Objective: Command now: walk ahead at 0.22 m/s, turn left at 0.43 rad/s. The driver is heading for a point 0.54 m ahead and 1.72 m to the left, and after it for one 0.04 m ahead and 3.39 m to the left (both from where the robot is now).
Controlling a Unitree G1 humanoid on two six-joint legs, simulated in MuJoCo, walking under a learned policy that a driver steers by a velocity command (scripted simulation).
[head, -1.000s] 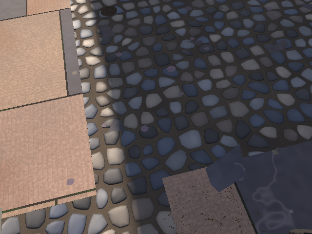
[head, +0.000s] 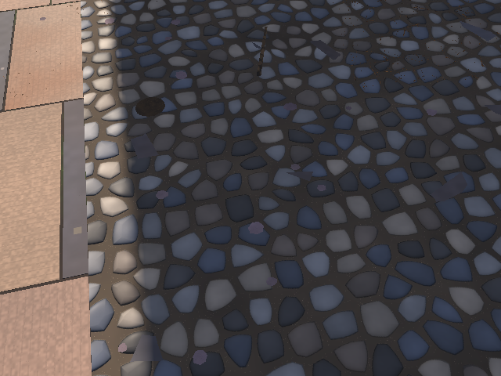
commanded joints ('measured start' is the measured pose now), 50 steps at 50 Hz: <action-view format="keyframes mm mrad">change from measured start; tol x32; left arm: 1 -61 183 46 -60 -18 6 21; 50 -116 88 28 -163 30 74 2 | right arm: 1 -37 -56 -14 -102 -1 -6 26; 50 153 -281 -109 -219 7 109 -45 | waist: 1 -33 -115 -24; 8 -114 96 -505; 46 -22 -256 -107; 50 -50 236 -153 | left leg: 1 112 -23 33 -74 -3 28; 5 389 -128 89 -204 -39 111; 7 923 293 -583 -165 702 416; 11 561 151 -383 -330 95 301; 25 390 36 -460 -333 -268 209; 30 43 -229 -121 222 -684 16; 35 22 -139 -75 557 -466 -78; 46 277 -65 83 -13 -416 -39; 50 773 219 -363 -293 341 181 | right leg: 1 -34 -286 29 32 696 -101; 5 -29 -227 -13 458 820 -26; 7 -577 50 87 1112 -460 105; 8 -605 10 274 1193 -422 94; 27 -285 -18 227 218 41 74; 30 -169 -453 683 32 297 -208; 47 -99 -359 184 179 424 -132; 50 -564 -158 -13 694 -283 96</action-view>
